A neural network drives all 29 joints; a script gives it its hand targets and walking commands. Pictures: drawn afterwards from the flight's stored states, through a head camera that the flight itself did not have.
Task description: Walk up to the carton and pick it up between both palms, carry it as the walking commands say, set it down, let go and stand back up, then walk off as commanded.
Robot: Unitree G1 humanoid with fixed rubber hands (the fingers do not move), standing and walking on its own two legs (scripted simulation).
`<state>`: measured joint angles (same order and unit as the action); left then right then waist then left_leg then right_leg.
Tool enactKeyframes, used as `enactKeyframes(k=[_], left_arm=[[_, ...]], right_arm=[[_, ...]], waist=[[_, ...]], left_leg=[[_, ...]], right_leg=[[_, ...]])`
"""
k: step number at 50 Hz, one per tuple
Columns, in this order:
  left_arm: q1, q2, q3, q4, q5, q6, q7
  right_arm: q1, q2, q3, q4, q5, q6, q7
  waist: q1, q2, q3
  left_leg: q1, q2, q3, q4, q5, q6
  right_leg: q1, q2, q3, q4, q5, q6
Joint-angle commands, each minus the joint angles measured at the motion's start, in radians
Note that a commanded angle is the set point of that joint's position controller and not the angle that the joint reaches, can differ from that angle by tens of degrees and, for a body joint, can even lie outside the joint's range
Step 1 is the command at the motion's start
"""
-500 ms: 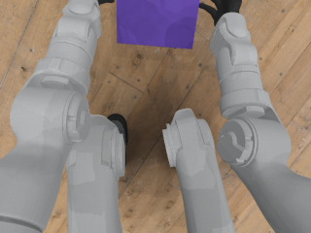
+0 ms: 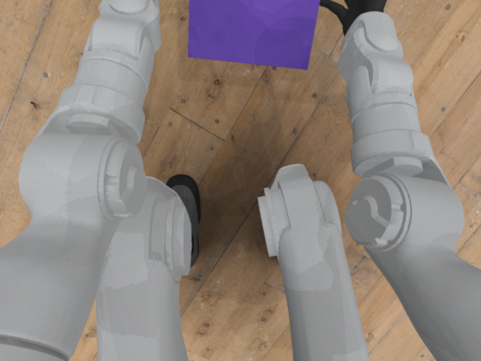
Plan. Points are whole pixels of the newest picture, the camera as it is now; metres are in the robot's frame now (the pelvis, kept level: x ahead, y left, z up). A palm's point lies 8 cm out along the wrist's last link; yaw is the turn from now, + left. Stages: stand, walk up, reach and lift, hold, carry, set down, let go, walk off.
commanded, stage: set down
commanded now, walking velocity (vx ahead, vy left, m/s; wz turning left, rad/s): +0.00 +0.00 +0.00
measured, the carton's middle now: (250, 7) +0.55 -0.02 -0.28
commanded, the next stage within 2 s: none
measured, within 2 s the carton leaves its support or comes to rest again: rests again in 0.18 s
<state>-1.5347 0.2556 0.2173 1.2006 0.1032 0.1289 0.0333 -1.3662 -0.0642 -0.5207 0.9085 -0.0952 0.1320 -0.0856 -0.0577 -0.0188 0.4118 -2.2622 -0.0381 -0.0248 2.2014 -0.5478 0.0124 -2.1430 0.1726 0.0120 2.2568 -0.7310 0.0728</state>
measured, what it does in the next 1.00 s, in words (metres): stands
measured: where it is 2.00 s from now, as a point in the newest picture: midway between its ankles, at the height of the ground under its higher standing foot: (234, 241)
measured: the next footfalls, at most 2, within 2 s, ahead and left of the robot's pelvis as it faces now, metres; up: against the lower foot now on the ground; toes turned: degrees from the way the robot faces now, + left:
none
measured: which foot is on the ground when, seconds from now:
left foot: down 0.00-1.00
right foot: down 0.00-1.00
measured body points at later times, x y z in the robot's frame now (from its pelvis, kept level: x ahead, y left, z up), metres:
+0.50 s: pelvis +0.00 +0.00 -0.01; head +0.38 +0.02 +0.23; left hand +0.56 +0.11 -0.21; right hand +0.53 -0.16 -0.20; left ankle +0.12 +0.11 -0.33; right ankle +0.08 -0.12 -0.33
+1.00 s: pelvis +0.00 +0.00 -0.01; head +0.38 +0.02 +0.23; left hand +0.56 +0.11 -0.21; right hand +0.53 -0.16 -0.20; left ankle +0.12 +0.11 -0.33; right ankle +0.08 -0.12 -0.33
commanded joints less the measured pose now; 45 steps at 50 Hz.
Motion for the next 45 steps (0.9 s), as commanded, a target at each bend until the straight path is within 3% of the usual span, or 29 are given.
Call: enactKeyframes(k=[1,6,12,13,16,17,19,22,23,24,27,29,33,37,40,43,45], left_arm=[[-0.307,-0.697,-0.159,-0.045,-0.013,-0.019,-0.188],[-0.290,-0.696,-0.155,-0.032,-0.009,-0.022,-0.191],[-0.265,-0.673,-0.140,-0.020,0.003,-0.025,-0.196],[-0.264,-0.670,-0.139,-0.013,0.004,-0.024,-0.197],[-0.245,-0.674,-0.134,-0.005,0.017,-0.023,-0.198],[-0.249,-0.672,-0.134,-0.010,0.011,-0.027,-0.199],[-0.250,-0.669,-0.133,-0.007,0.006,-0.028,-0.200],[-0.246,-0.656,-0.121,-0.003,0.020,-0.027,-0.200],[-0.240,-0.648,-0.122,0.003,0.020,-0.029,-0.198],[-0.244,-0.647,-0.118,-0.002,0.019,-0.029,-0.199],[-0.249,-0.641,-0.117,-0.002,0.024,-0.031,-0.197],[-0.235,-0.635,-0.107,0.000,0.030,-0.033,-0.196],[-0.225,-0.626,-0.105,0.009,0.033,-0.035,-0.195],[-0.229,-0.575,-0.094,0.005,0.035,-0.041,-0.184],[-0.214,-0.514,-0.074,0.010,0.037,-0.048,-0.171],[-0.210,-0.412,-0.066,-0.004,0.029,-0.060,-0.147],[-0.216,-0.319,-0.053,-0.009,0.027,-0.069,-0.125]], right_arm=[[-0.469,0.734,0.401,0.036,0.038,0.021,0.243],[-0.459,0.716,0.395,0.042,0.038,0.017,0.242],[-0.446,0.716,0.401,0.053,0.037,0.016,0.241],[-0.441,0.709,0.388,0.065,0.033,0.017,0.240],[-0.427,0.708,0.386,0.063,0.031,0.016,0.243],[-0.429,0.705,0.393,0.065,0.031,0.012,0.241],[-0.425,0.697,0.384,0.068,0.030,0.011,0.239],[-0.416,0.692,0.378,0.076,0.026,0.013,0.240],[-0.411,0.678,0.370,0.076,0.024,0.011,0.239],[-0.420,0.680,0.376,0.071,0.025,0.011,0.239],[-0.406,0.673,0.358,0.082,0.016,0.009,0.237],[-0.411,0.671,0.366,0.076,0.019,0.008,0.237],[-0.396,0.649,0.350,0.086,0.011,0.006,0.235],[-0.376,0.596,0.325,0.090,0.006,0.000,0.225],[-0.366,0.541,0.322,0.089,0.007,-0.006,0.213],[-0.330,0.433,0.282,0.089,-0.002,-0.019,0.183],[-0.314,0.354,0.269,0.087,0.009,-0.031,0.160]], waist=[[0.049,-0.020,-0.844],[0.045,-0.009,-0.824],[0.067,-0.028,-0.792],[0.056,-0.029,-0.790],[0.067,-0.008,-0.780],[0.067,-0.031,-0.778],[0.056,-0.021,-0.785],[0.066,-0.026,-0.770],[0.062,-0.002,-0.771],[0.064,-0.022,-0.764],[0.053,-0.009,-0.766],[0.070,-0.021,-0.758],[0.060,-0.010,-0.760],[0.053,0.001,-0.767],[0.067,-0.006,-0.775],[0.046,-0.002,-0.797],[0.059,0.006,-0.825]], left_leg=[[0.537,-0.079,0.002,-0.087,0.382,0.050],[0.525,-0.079,0.005,-0.080,0.384,0.050],[0.488,-0.074,0.016,-0.067,0.380,0.049],[0.490,-0.073,0.008,-0.070,0.373,0.051],[0.498,-0.073,0.012,-0.068,0.383,0.051],[0.483,-0.075,0.010,-0.069,0.375,0.051],[0.486,-0.071,0.012,-0.061,0.378,0.049],[0.486,-0.069,0.008,-0.062,0.375,0.052],[0.500,-0.067,0.011,-0.064,0.369,0.046],[0.490,-0.069,0.012,-0.058,0.372,0.048],[0.495,-0.065,0.010,-0.060,0.374,0.047],[0.500,-0.068,0.009,-0.060,0.381,0.048],[0.517,-0.066,0.007,-0.057,0.389,0.042],[0.533,-0.061,0.008,-0.057,0.381,0.037],[0.543,-0.058,0.010,-0.052,0.397,0.034],[0.564,-0.054,0.005,-0.056,0.402,0.025],[0.582,-0.046,0.013,-0.051,0.415,0.017]], right_leg=[[0.116,-0.008,-0.031,-0.232,0.433,-0.030],[0.111,-0.007,-0.030,-0.224,0.442,-0.028],[0.127,-0.006,-0.018,-0.226,0.452,-0.023],[0.119,-0.007,-0.022,-0.220,0.445,-0.023],[0.103,-0.004,-0.022,-0.220,0.447,-0.024],[0.121,-0.003,-0.025,-0.219,0.448,-0.024],[0.124,-0.003,-0.024,-0.214,0.451,-0.025],[0.111,-0.003,-0.025,-0.211,0.447,-0.024],[0.109,-0.003,-0.026,-0.211,0.438,-0.022],[0.111,-0.004,-0.025,-0.214,0.440,-0.022],[0.108,-0.003,-0.029,-0.206,0.445,-0.024],[0.107,-0.002,-0.034,-0.204,0.446,-0.020],[0.106,-0.002,-0.038,-0.198,0.445,-0.019],[0.101,-0.002,-0.044,-0.197,0.433,-0.019],[0.111,-0.007,-0.042,-0.197,0.444,-0.014],[0.124,-0.010,-0.056,-0.189,0.452,-0.008],[0.138,-0.013,-0.054,-0.192,0.466,-0.002]])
